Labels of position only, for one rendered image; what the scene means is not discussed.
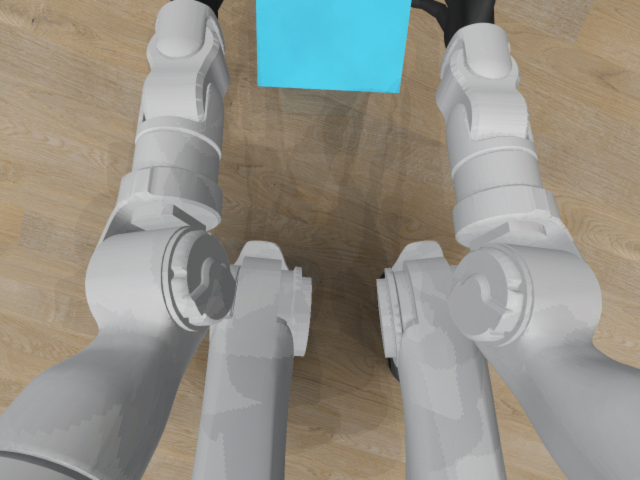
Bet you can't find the right robot thigh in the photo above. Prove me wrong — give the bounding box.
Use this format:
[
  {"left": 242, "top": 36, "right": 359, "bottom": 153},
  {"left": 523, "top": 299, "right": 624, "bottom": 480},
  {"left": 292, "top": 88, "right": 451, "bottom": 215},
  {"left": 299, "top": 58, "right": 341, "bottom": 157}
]
[{"left": 376, "top": 257, "right": 507, "bottom": 480}]

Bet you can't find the robot right upper arm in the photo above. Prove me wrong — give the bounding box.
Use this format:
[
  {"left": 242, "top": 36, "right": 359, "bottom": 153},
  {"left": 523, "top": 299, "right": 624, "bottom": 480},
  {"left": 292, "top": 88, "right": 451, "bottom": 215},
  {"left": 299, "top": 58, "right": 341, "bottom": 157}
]
[{"left": 447, "top": 242, "right": 640, "bottom": 480}]

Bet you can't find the carton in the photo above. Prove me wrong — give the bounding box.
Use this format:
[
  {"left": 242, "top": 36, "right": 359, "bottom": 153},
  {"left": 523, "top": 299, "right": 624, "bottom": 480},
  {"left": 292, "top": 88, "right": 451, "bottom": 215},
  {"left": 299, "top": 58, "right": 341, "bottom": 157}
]
[{"left": 256, "top": 0, "right": 412, "bottom": 93}]

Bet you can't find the right robot forearm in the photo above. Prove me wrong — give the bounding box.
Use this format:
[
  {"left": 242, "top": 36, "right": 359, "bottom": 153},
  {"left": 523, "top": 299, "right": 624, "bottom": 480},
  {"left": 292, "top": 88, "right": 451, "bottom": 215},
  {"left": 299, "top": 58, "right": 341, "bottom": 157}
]
[{"left": 435, "top": 23, "right": 586, "bottom": 262}]

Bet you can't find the robot left upper arm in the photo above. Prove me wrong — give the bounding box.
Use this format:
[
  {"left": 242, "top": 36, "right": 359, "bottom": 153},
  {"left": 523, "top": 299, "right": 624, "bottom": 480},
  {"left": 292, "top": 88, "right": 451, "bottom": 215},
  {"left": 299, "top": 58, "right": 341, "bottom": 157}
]
[{"left": 0, "top": 226, "right": 236, "bottom": 480}]

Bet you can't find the left robot shin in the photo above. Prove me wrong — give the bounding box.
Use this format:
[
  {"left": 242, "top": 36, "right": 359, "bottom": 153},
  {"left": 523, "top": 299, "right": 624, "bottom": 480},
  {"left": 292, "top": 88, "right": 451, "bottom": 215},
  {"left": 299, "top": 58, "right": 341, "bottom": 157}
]
[{"left": 209, "top": 241, "right": 289, "bottom": 341}]

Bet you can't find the left robot forearm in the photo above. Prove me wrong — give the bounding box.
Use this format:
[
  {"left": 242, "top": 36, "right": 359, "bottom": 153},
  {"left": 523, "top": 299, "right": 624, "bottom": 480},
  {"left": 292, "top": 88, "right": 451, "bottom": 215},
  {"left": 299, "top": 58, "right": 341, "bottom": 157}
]
[{"left": 85, "top": 0, "right": 230, "bottom": 302}]

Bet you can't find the robot right hand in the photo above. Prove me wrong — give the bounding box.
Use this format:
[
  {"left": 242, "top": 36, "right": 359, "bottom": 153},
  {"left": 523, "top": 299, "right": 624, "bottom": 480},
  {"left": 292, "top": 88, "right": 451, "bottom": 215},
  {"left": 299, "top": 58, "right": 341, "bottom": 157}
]
[{"left": 411, "top": 0, "right": 496, "bottom": 48}]

